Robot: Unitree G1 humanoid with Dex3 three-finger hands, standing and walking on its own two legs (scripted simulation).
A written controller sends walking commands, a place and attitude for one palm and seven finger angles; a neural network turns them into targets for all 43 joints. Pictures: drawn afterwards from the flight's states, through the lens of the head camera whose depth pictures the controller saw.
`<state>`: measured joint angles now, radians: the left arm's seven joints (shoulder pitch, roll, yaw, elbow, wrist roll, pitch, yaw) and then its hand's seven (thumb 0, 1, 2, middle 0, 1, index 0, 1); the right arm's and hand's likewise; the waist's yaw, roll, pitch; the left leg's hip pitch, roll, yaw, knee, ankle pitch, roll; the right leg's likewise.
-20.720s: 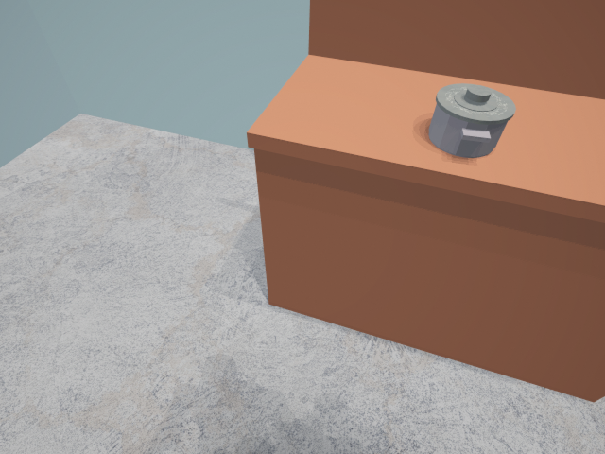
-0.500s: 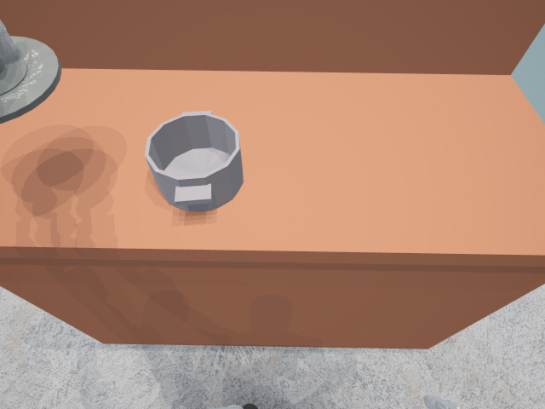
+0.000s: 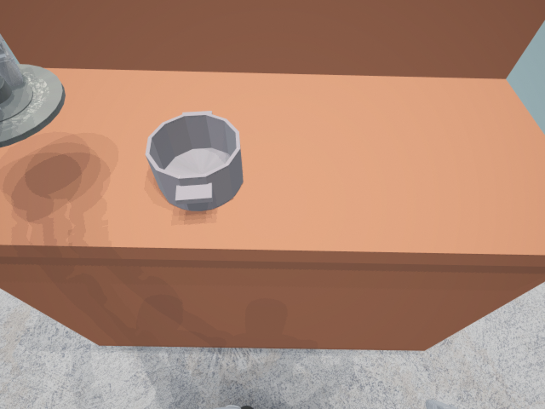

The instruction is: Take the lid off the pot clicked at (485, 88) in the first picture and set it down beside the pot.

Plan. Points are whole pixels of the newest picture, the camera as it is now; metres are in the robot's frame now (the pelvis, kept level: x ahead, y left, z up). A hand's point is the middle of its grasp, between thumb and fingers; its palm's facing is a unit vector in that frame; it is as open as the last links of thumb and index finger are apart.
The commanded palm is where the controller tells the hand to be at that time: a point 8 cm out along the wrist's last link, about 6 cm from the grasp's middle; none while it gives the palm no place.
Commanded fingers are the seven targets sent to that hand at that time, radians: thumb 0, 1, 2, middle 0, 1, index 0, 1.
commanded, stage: lower the lid onto the table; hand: left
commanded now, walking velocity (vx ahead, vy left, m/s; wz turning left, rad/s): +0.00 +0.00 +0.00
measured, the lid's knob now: out of the picture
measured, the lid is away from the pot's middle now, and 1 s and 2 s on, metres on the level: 0.24 0.22 0.22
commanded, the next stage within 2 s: none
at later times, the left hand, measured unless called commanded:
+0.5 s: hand out of the picture +0.42 +0.35 +0.20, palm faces -0.34 -0.18 -0.93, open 7.6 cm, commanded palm +0.45 +0.35 +0.28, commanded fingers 0.00 0.69 0.95 -0.84 -1.03 -0.83 -1.03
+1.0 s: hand (16, 132) +0.43 +0.35 +0.17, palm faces -0.39 -0.19 -0.90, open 7.6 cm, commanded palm +0.47 +0.35 +0.25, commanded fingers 0.00 0.69 0.95 -0.84 -1.03 -0.83 -1.03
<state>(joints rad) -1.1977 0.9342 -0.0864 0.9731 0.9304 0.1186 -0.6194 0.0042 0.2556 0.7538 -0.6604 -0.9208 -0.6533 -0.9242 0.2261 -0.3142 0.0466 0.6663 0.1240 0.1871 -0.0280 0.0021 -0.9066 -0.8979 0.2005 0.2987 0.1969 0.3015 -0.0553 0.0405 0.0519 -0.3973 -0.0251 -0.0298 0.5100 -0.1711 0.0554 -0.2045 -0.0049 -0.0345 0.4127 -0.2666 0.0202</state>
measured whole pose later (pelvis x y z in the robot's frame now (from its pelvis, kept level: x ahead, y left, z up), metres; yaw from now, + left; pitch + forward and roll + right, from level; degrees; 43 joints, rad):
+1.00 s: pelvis +0.00 +0.00 +0.00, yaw +0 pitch +5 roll -3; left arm -1.12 0.89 -0.10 1.08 0.92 0.03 -0.56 0.01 0.26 0.75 -0.65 -0.92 -0.65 -0.92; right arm 0.26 -0.32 0.05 0.71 0.11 0.16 -0.05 0.00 -0.91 -0.90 0.20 0.30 0.20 0.30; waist -0.08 0.03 0.03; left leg -0.46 -0.02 -0.03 0.57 -0.20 0.06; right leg -0.27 0.00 -0.03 0.47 -0.29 0.02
